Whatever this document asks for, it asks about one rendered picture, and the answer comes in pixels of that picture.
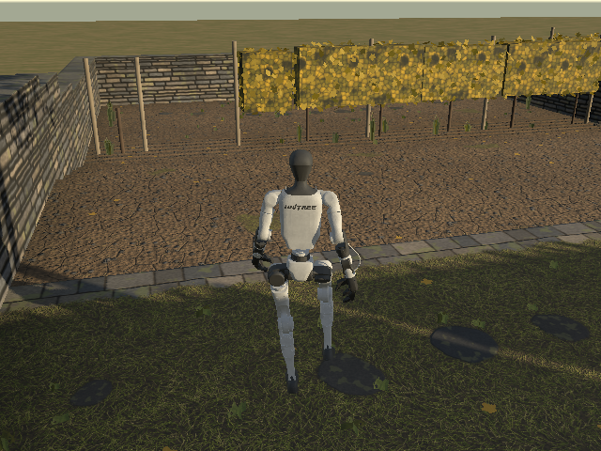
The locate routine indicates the left robot hand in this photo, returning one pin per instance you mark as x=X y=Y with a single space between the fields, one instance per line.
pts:
x=265 y=257

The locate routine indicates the robot left upper arm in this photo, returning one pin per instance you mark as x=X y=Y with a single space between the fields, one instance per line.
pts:
x=271 y=199

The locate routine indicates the robot right forearm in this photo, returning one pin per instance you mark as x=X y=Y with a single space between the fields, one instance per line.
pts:
x=342 y=249

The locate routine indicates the robot right upper arm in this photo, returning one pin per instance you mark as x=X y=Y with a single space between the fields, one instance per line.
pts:
x=330 y=200

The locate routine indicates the right robot hand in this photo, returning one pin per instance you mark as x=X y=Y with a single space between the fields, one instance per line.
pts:
x=351 y=290

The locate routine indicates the robot head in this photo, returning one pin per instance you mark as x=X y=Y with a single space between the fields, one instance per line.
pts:
x=301 y=162

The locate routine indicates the robot left forearm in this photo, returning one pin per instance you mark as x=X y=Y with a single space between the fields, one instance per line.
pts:
x=259 y=246

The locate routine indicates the right robot shin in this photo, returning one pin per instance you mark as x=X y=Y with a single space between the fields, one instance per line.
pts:
x=326 y=316

